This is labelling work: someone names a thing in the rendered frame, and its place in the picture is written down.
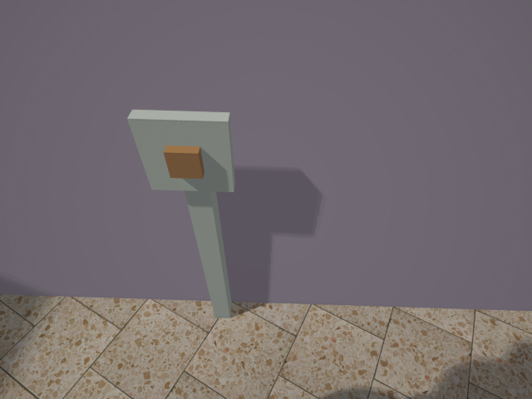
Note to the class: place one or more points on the panel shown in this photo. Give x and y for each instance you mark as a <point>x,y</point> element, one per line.
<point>153,131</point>

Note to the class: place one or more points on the button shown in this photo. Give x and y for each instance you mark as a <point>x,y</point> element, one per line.
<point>184,162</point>

